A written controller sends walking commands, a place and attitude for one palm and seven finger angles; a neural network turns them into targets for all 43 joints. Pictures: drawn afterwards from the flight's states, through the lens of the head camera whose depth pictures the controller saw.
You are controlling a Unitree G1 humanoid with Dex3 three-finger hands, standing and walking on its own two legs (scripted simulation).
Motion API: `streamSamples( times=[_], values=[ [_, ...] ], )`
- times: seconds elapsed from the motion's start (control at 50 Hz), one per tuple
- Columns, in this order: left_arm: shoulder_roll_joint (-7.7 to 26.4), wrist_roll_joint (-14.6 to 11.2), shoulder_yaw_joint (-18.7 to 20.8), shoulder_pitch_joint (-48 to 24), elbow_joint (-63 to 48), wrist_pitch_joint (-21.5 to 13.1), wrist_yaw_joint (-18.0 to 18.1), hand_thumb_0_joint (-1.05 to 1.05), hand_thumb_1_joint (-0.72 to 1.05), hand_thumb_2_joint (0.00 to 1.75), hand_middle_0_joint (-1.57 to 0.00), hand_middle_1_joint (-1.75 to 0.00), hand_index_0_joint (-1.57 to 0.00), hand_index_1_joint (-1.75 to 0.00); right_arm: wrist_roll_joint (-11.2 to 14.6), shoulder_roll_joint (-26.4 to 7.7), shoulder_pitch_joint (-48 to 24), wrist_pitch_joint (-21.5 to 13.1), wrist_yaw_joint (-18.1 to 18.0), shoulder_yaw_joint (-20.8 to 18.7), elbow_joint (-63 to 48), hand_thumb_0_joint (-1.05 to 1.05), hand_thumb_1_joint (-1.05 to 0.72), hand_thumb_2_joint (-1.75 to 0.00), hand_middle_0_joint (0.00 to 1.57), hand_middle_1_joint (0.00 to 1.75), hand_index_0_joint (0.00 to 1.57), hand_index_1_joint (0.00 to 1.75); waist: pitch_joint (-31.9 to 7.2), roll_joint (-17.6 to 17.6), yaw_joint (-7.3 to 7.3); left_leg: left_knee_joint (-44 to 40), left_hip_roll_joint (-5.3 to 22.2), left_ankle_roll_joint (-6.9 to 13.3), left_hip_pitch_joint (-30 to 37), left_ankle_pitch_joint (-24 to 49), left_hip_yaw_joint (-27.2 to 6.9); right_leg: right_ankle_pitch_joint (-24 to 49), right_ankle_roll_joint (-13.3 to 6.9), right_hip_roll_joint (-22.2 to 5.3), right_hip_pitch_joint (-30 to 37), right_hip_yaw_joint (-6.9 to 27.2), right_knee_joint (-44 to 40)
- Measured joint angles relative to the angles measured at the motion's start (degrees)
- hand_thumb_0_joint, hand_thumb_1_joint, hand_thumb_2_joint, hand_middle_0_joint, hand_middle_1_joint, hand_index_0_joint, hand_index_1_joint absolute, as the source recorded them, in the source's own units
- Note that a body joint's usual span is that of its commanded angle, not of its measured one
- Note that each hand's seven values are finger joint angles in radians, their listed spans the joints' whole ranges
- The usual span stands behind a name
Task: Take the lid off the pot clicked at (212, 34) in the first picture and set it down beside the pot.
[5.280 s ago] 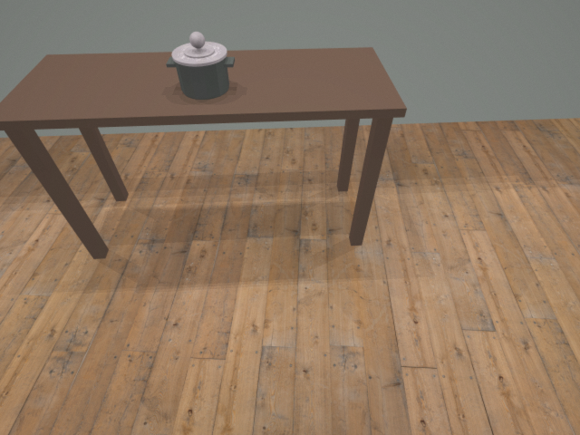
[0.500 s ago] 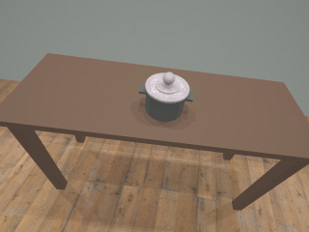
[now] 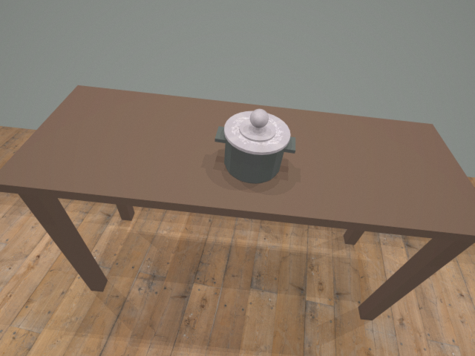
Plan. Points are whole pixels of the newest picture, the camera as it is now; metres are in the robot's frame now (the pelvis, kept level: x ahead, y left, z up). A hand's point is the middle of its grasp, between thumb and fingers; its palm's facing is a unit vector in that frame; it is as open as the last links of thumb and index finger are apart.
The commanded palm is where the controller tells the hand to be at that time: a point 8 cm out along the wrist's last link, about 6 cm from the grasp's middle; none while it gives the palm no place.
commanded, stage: look again from close up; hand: left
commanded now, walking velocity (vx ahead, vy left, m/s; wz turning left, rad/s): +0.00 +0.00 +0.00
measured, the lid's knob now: (259, 118) +0.61 +0.01 +0.08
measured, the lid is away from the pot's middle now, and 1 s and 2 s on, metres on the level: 0.00 0.00 0.00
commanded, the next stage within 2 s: none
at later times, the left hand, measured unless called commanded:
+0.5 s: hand out of the picture -0.13 +0.13 -0.18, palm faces +0.12 -0.99 -0.11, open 7.4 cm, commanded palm none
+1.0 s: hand out of the picture -0.08 +0.22 -0.17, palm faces +0.03 -0.98 -0.20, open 7.3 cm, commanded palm none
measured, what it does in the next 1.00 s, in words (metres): walks backwards: left foot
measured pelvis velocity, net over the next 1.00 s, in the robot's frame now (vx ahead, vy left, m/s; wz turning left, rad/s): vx -0.12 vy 0.04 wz -0.02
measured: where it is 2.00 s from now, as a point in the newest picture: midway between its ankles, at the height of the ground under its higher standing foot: outside the picture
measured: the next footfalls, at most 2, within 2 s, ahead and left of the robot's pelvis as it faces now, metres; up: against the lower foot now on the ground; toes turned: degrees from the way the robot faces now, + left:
left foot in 0.68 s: +0.05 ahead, +0.05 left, +0.00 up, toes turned +0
right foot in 1.06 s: -0.15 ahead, -0.06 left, +0.00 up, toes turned +1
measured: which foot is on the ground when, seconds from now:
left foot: down 0.00-0.56, up 0.58-0.66, down 0.68-1.00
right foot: down 0.00-0.70, up 0.72-1.00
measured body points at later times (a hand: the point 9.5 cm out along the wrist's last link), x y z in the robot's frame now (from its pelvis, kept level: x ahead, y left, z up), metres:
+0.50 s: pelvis -0.04 +0.00 +0.00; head -0.06 +0.01 +0.45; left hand -0.13 +0.18 -0.17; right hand -0.04 -0.22 -0.15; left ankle +0.09 +0.02 -0.73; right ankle -0.03 -0.15 -0.73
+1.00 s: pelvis -0.12 +0.04 +0.00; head -0.13 +0.06 +0.45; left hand -0.08 +0.27 -0.16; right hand -0.15 -0.16 -0.15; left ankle +0.00 +0.06 -0.73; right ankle -0.18 -0.09 -0.70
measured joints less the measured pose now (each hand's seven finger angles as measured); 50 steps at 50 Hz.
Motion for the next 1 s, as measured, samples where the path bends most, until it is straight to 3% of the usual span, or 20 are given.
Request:
streamSamples(
  times=[0.3,0.52,0.6,0.66,0.68,0.72,0.76,0.84,0.9,1.0],
  values=[
    [-1.1,-0.1,0.1,0.6,0.8,0.0,-0.2,0.01,0.91,0.90,-0.19,-0.30,-0.20,-0.29,0.0,0.8,0.6,0.2,-0.2,-0.2,0.8,0.01,-0.92,-0.90,0.20,0.30,0.20,0.30,0.4,0.7,0.02,-0.1,-0.1,-0.9,-0.7,-1.1,-0.8,0.0,-0.3,0.6,-1.0,0.5,0.8],
    [-2.0,-0.2,0.5,1.0,1.0,0.2,-0.3,0.00,0.91,0.90,-0.19,-0.30,-0.20,-0.29,-0.1,0.7,0.4,0.9,-0.4,-0.6,0.5,0.01,-0.93,-0.90,0.20,0.30,0.20,0.30,0.3,1.4,-0.01,0.9,0.1,-3.4,-2.1,-5.2,-1.5,-0.8,-0.7,1.4,-2.4,0.9,1.2],
    [-2.1,-0.4,1.0,1.0,1.2,0.9,-0.2,0.00,0.91,0.90,-0.19,-0.30,-0.20,-0.29,-0.3,1.1,1.0,1.5,-0.4,-1.1,-0.2,0.01,-0.92,-0.90,0.20,0.30,0.19,0.30,0.4,1.5,-0.57,10.3,1.1,-6.2,-5.7,-10.8,-2.4,0.7,-0.9,2.2,-2.4,0.2,1.1],
    [-1.6,-0.4,1.4,0.5,1.9,1.9,0.4,0.01,0.91,0.90,-0.20,-0.30,-0.20,-0.29,-0.1,1.8,2.9,1.0,-0.2,-1.4,-0.9,0.01,-0.92,-0.90,0.20,0.30,0.19,0.30,-0.7,0.5,-1.27,20.8,3.0,-6.8,-5.0,-12.8,-4.0,3.9,-0.2,2.3,-3.7,-0.1,3.2],
    [-1.4,-0.3,1.4,0.0,1.9,2.2,0.4,0.01,0.91,0.90,-0.20,-0.30,-0.20,-0.29,-0.1,1.9,4.0,0.4,-0.3,-1.3,-1.3,0.01,-0.91,-0.90,0.20,0.30,0.19,0.30,-1.4,0.4,-1.62,18.4,3.8,-6.3,-3.0,-13.9,-5.0,2.8,0.1,2.5,-5.3,0.0,5.4],
    [-0.5,-0.5,1.6,-3.0,1.3,2.5,0.2,0.01,0.91,0.90,-0.20,-0.30,-0.20,-0.29,-0.4,2.8,5.2,-0.7,-0.7,-1.0,-1.2,0.00,-0.91,-0.90,0.20,0.30,0.19,0.30,-0.9,-1.1,-2.54,17.0,3.0,-3.2,-3.4,-8.9,-4.0,-2.0,-0.2,2.0,-8.4,1.2,11.3],
    [0.4,-0.3,2.0,-6.1,-0.4,2.2,0.0,0.01,0.91,0.90,-0.20,-0.30,-0.20,-0.29,-0.6,3.8,6.0,-0.9,-1.1,-0.3,-0.8,0.00,-0.91,-0.90,0.19,0.30,0.19,0.30,-0.1,-2.2,-2.24,15.1,1.9,-1.0,-3.3,-6.8,-2.6,-3.8,-0.9,2.1,-12.0,3.1,19.9],
    [2.0,0.2,3.1,-10.2,-3.4,1.4,-0.1,0.01,0.92,0.90,-0.20,-0.30,-0.20,-0.29,-0.5,5.1,6.6,-0.2,-1.0,0.5,0.8,0.00,-0.91,-0.90,0.19,0.30,0.19,0.30,-0.6,-1.7,-1.73,7.4,0.7,-0.5,-2.7,-2.0,-2.4,-2.0,-1.0,2.8,-15.9,3.8,33.3],
    [3.3,-0.1,3.6,-10.7,-4.7,1.1,-0.1,0.01,0.92,0.90,-0.19,-0.30,-0.20,-0.29,-0.5,5.4,5.9,-0.3,-0.9,0.5,0.8,0.01,-0.91,-0.90,0.20,0.30,0.19,0.30,-1.2,-1.0,-2.08,1.9,0.2,-0.6,-2.1,0.8,-2.5,-3.2,-1.1,2.5,-13.6,2.7,31.9],
    [3.6,-0.6,3.4,-9.0,-4.7,2.3,-0.4,0.01,0.92,0.90,-0.19,-0.30,-0.20,-0.29,-1.1,4.2,3.6,0.1,-1.1,-0.1,-0.2,0.01,-0.91,-0.90,0.20,0.30,0.20,0.30,-1.7,1.3,-3.47,-5.7,-0.6,-1.7,-0.5,3.1,-2.9,-9.7,-2.1,2.8,-4.0,0.7,15.3]
  ],
)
